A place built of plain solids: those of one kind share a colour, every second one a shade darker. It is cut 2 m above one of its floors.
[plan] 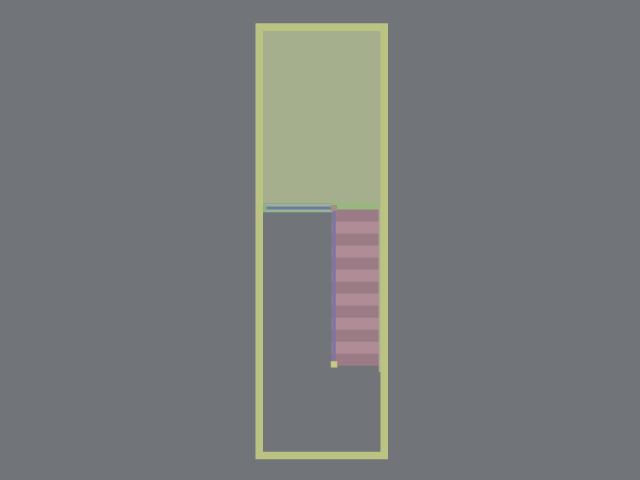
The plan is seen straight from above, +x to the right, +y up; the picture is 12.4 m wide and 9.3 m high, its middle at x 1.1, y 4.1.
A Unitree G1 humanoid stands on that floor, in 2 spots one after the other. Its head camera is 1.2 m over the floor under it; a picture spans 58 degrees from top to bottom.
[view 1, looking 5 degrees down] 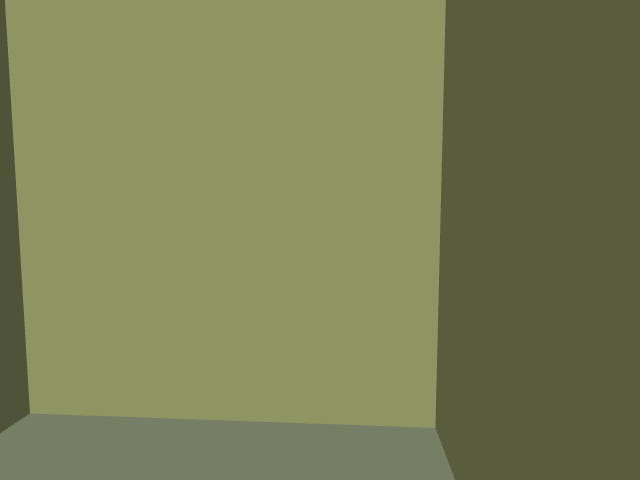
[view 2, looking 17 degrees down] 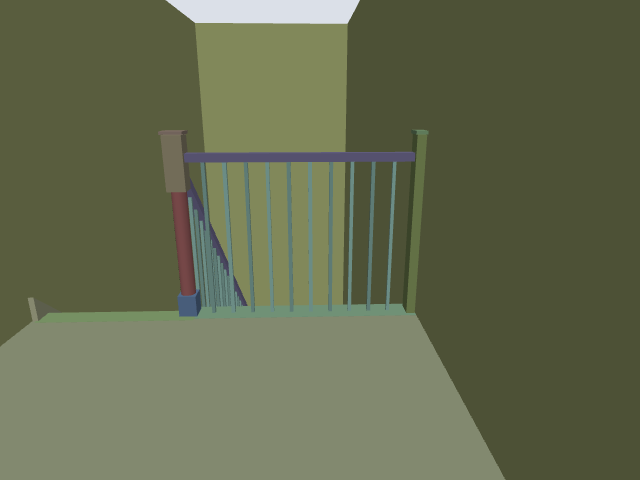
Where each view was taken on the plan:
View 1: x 1.81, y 5.90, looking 94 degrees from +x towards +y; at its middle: wall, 2.27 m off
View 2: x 0.66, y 7.15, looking -92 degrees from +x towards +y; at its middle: wall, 7.48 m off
